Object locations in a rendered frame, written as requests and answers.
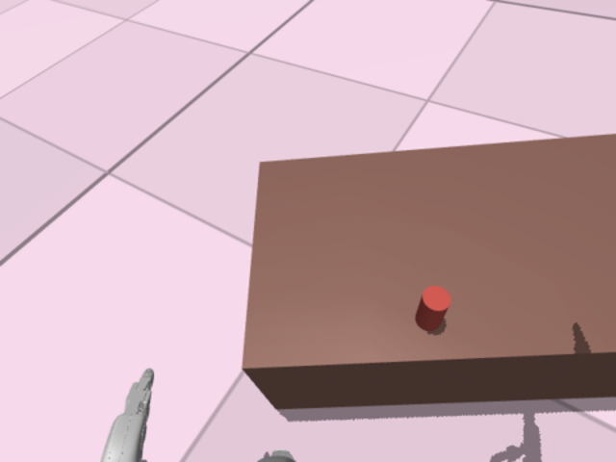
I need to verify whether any left robot hand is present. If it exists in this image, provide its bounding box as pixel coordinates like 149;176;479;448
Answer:
100;368;154;462

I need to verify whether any can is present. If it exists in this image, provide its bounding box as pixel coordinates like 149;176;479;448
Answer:
415;286;450;331

